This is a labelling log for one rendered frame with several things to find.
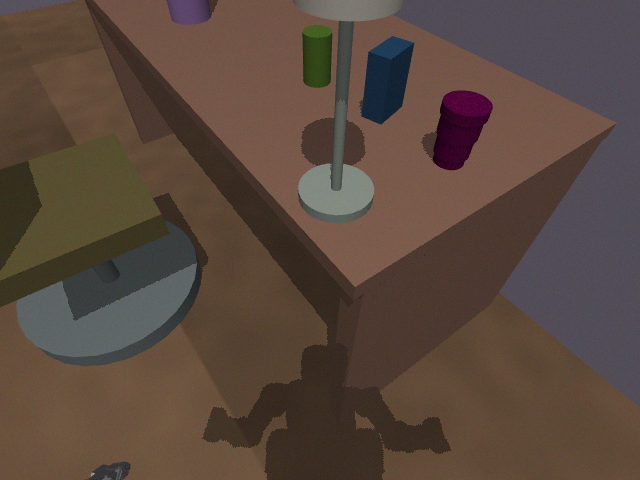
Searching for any office chair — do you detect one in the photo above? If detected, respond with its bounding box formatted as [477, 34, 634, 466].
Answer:
[0, 133, 201, 366]

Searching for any desk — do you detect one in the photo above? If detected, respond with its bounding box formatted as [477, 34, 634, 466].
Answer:
[85, 0, 616, 423]

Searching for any left robot hand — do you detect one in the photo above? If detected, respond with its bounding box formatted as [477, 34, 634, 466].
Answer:
[84, 462, 131, 480]

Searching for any desk lamp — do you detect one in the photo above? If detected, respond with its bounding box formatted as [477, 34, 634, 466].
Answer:
[293, 0, 404, 224]

